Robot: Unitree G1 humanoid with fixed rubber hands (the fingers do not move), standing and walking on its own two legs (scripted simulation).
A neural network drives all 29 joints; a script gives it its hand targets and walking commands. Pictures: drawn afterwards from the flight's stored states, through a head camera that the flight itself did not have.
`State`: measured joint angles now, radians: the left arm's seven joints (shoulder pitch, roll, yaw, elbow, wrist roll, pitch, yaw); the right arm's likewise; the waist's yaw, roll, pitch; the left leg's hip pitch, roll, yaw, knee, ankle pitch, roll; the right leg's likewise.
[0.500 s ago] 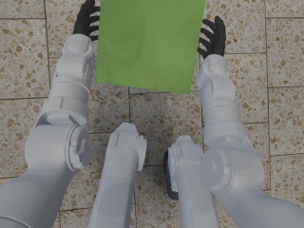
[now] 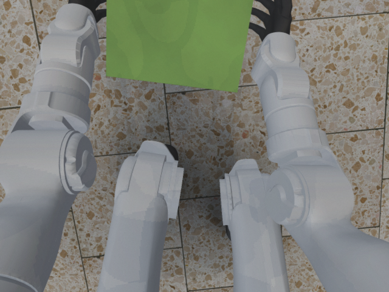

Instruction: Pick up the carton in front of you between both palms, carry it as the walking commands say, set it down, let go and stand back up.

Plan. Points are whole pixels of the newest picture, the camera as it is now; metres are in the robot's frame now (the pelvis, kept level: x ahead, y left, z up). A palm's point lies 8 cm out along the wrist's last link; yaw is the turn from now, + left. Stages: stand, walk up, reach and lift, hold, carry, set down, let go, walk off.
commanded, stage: set down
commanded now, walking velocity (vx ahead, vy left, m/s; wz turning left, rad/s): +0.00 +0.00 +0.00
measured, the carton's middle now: (182, 29) +0.53 +0.13 -0.25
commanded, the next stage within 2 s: none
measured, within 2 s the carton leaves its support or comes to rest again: rests again in 0.52 s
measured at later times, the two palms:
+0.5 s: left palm (88, 8) +0.51 +0.27 -0.17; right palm (276, 30) +0.54 -0.03 -0.16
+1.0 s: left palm (89, 25) +0.49 +0.28 -0.20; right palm (277, 40) +0.53 -0.05 -0.19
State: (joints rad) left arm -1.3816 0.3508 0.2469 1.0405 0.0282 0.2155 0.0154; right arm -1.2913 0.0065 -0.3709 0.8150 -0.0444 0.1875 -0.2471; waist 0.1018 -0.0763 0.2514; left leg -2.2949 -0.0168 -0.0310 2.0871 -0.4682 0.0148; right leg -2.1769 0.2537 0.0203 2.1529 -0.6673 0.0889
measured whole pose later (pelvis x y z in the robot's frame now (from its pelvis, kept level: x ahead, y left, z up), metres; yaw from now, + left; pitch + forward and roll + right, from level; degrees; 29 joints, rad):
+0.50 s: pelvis +0.00 +0.00 -0.01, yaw -1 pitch +38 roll -3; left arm -1.44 0.38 0.34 1.11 0.12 0.20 -0.09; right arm -1.38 -0.02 -0.43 0.92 -0.12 0.17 -0.14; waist 0.10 -0.09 0.29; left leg -2.30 0.02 -0.03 2.12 -0.48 0.02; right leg -2.20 0.24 0.00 2.18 -0.66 0.06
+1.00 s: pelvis +0.00 +0.00 -0.02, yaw -1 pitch +37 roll -3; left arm -1.40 0.43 0.33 1.22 0.02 0.05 -0.07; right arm -1.37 -0.10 -0.26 1.00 -0.04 0.09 -0.14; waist 0.09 -0.06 0.34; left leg -2.30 0.03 -0.01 2.16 -0.50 0.04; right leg -2.19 0.20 -0.02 2.22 -0.68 0.06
